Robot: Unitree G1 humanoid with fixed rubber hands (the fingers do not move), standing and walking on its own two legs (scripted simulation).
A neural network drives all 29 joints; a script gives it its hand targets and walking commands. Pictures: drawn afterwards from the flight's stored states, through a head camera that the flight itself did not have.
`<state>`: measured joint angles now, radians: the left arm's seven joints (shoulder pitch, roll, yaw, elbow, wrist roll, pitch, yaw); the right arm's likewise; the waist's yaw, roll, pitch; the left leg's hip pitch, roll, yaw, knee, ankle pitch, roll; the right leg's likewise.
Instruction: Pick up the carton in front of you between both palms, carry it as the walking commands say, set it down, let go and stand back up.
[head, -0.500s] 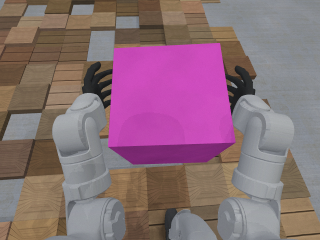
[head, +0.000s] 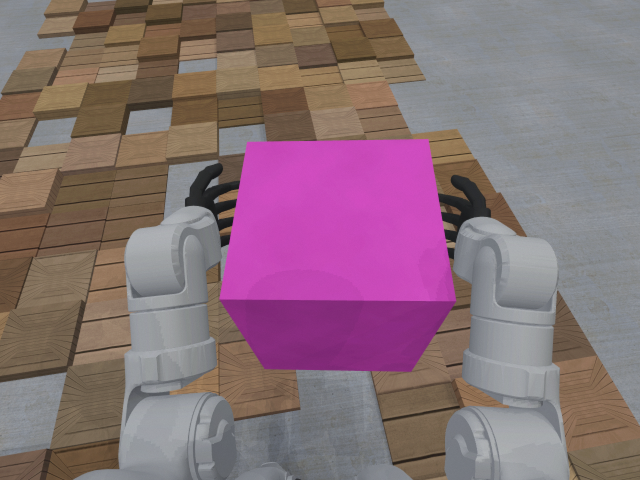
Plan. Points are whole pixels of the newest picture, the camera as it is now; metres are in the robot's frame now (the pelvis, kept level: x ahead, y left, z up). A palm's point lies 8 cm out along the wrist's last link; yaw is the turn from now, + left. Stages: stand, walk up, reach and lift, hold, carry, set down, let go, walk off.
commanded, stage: carry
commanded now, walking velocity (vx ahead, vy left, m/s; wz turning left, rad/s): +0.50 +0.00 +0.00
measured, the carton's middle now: (336, 267) +0.36 -0.04 +0.04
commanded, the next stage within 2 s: none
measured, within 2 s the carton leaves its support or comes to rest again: neither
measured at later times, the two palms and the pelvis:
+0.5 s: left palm (210, 117) +0.64 +0.14 +0.09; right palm (389, 95) +0.68 -0.16 +0.08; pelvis +0.31 -0.05 -0.03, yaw +1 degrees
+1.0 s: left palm out of the picture +0.99 +0.07 +0.13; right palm out of the picture +0.96 -0.23 +0.13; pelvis +0.64 -0.03 +0.01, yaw -2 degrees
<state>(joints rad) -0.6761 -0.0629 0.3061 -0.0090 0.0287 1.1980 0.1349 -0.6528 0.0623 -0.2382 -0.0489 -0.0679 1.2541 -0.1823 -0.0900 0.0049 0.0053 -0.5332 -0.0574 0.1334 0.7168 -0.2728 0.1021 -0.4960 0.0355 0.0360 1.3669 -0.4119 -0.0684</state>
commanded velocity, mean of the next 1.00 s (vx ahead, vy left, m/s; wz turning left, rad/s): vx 0.50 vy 0.00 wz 0.00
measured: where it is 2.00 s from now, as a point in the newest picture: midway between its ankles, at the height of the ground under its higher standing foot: (299, 198)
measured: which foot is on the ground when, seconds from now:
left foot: down 0.00-0.34, up 0.36-0.70, down 0.72-1.00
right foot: up 0.00-0.30, down 0.32-0.76, up 0.78-0.98, down 1.00-1.00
